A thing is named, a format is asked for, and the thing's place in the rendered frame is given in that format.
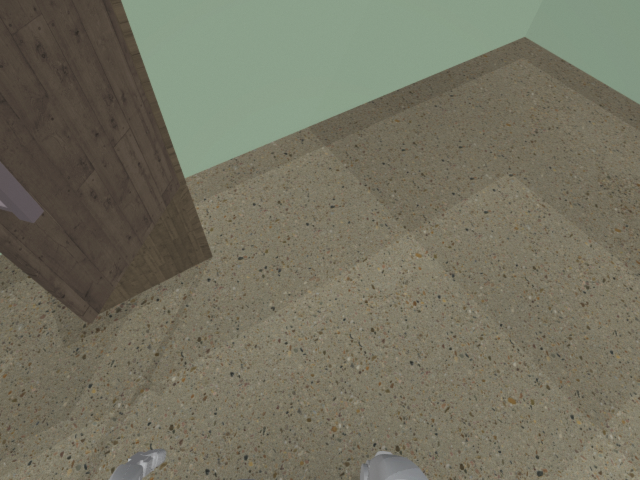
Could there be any right robot thigh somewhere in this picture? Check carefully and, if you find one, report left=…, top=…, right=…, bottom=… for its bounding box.
left=360, top=454, right=428, bottom=480

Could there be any cupboard door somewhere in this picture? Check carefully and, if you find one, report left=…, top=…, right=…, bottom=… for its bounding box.
left=0, top=0, right=180, bottom=324

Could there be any handle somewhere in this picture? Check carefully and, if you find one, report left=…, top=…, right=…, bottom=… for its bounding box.
left=0, top=162, right=44, bottom=223

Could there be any robot left hand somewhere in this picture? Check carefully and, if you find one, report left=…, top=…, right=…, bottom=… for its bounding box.
left=109, top=449, right=166, bottom=480

